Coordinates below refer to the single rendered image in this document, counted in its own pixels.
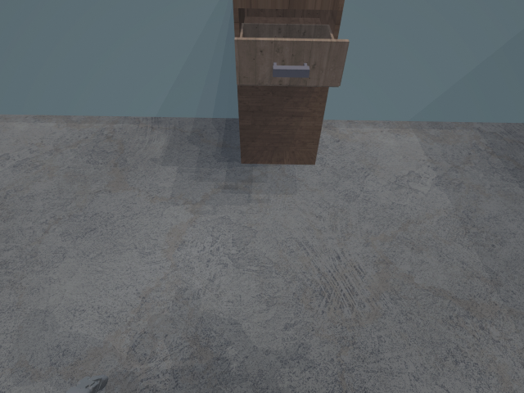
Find handle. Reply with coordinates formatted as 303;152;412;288
273;62;309;78

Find cabinet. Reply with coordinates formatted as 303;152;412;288
233;0;345;165

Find left robot hand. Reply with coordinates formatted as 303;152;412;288
66;375;108;393

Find drawer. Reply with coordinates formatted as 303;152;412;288
234;23;350;87

